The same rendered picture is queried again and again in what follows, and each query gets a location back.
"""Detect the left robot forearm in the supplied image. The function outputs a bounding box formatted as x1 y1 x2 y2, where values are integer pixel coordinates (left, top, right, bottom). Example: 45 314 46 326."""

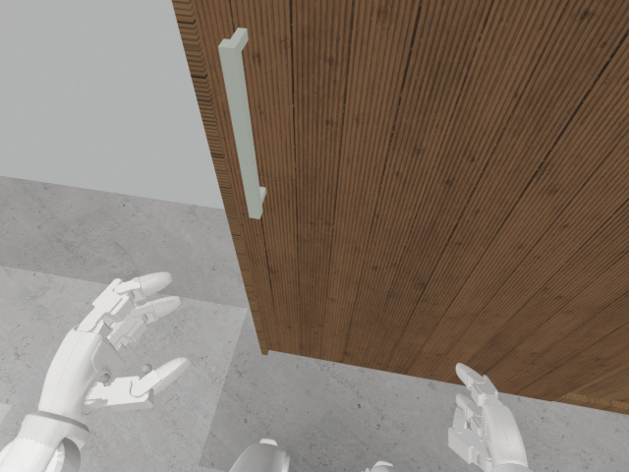
0 411 90 472

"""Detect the robot left hand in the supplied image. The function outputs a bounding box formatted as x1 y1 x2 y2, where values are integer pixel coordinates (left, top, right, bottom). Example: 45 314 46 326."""
38 271 190 424

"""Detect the handle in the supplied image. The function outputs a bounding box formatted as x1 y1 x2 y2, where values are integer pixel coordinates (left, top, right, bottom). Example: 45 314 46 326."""
218 28 266 219

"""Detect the left robot thigh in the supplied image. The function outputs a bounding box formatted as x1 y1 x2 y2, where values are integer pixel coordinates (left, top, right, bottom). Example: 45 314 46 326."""
229 443 290 472

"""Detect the robot right hand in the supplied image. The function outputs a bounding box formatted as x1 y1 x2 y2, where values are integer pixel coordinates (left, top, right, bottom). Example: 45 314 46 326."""
448 363 528 472

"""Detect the wardrobe door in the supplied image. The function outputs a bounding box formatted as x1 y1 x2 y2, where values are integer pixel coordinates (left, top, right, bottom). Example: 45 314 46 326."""
192 0 629 401
571 363 629 403

